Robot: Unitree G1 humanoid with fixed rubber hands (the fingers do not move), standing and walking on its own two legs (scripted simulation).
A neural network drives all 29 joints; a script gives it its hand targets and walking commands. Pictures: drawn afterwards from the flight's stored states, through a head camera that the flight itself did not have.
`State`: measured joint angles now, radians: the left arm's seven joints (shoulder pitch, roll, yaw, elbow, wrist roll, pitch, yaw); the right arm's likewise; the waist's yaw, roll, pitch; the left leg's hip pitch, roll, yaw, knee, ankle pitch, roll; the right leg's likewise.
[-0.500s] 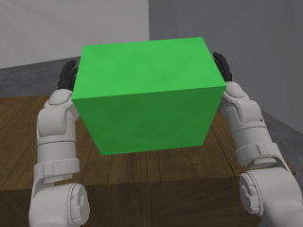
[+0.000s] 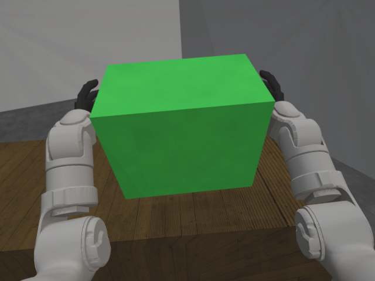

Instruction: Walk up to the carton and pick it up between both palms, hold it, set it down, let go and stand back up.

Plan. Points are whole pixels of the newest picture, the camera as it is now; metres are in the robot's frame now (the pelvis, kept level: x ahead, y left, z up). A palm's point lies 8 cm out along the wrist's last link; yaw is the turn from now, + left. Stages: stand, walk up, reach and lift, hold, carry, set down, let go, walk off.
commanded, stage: hold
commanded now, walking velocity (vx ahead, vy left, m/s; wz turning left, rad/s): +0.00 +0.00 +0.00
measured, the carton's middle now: (183, 128) +0.37 +0.00 +0.25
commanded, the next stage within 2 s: none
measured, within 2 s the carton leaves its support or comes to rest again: neither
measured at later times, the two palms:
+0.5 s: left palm (92, 134) +0.37 +0.19 +0.25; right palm (266, 115) +0.37 -0.18 +0.27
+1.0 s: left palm (97, 141) +0.36 +0.18 +0.24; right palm (270, 126) +0.36 -0.19 +0.24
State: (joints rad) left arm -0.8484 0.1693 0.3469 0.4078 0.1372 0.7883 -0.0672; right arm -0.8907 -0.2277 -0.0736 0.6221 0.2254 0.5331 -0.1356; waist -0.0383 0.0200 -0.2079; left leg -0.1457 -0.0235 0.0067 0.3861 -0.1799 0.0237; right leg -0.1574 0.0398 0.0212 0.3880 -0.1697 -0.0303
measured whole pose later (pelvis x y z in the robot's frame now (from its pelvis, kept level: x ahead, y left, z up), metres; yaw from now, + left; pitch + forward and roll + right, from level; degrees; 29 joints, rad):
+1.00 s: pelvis -0.01 +0.00 +0.00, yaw +0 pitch -5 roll +0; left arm -0.83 0.16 0.34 0.45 0.16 0.83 -0.09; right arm -0.89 -0.24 -0.07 0.60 0.25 0.63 -0.15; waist -0.04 0.02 -0.08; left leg -0.14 -0.02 0.01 0.39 -0.16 0.02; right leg -0.14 0.04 0.02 0.37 -0.14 -0.03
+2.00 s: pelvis +0.00 +0.00 +0.00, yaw +0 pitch -4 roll +0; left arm -0.85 0.16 0.35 0.35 0.17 0.84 -0.08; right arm -0.90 -0.24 -0.07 0.59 0.29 0.59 -0.15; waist -0.04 0.00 -0.16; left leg -0.14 -0.02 0.01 0.39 -0.18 0.02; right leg -0.14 0.04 0.02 0.37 -0.16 -0.03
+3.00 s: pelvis +0.00 +0.00 +0.00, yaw +0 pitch -4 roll +0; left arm -0.85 0.15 0.35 0.44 0.16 0.78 -0.06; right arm -0.90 -0.24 -0.07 0.62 0.24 0.58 -0.13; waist -0.04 0.01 -0.13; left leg -0.14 -0.02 0.01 0.38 -0.17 0.02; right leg -0.14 0.04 0.02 0.37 -0.15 -0.03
